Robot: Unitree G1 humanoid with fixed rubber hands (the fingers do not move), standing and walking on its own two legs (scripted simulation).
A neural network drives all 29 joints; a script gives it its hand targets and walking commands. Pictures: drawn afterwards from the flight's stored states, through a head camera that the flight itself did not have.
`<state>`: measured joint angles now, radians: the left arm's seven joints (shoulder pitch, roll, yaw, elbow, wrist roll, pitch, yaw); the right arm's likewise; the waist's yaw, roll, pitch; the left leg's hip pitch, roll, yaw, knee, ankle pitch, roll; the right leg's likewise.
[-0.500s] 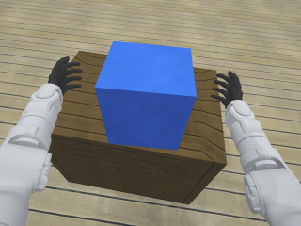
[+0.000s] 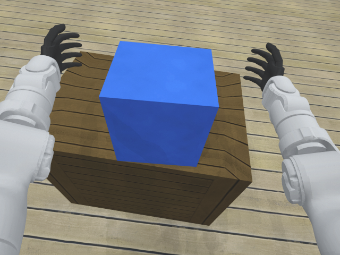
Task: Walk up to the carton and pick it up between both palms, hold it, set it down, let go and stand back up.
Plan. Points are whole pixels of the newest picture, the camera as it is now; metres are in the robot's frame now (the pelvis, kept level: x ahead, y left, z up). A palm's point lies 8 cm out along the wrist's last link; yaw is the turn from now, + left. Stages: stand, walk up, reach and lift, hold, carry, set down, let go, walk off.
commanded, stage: reach and lift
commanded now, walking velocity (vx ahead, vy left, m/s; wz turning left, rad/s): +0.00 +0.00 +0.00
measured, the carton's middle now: (161, 108) +0.53 +0.00 +0.00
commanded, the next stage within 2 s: none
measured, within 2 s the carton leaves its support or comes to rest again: neither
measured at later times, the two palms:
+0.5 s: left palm (57, 66) +0.49 +0.23 +0.17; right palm (264, 80) +0.46 -0.23 +0.18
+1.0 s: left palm (74, 96) +0.49 +0.22 +0.09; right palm (245, 105) +0.46 -0.22 +0.09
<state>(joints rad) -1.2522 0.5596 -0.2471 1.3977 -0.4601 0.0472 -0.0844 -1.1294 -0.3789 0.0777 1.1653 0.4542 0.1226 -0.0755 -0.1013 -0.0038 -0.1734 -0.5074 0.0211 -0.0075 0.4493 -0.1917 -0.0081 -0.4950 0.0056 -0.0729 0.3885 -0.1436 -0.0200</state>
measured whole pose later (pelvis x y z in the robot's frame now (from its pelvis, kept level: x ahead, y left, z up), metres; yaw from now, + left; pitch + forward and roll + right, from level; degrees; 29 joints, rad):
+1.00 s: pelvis +0.00 +0.00 -0.02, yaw +0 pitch +25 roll -1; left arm -1.23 0.46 -0.27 1.65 -0.44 -0.27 -0.08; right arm -1.10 -0.28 0.04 1.34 0.38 -0.15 -0.06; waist -0.11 0.00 -0.25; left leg -0.79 0.02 -0.02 0.59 -0.24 -0.01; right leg -0.78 0.00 -0.08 0.53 -0.20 -0.02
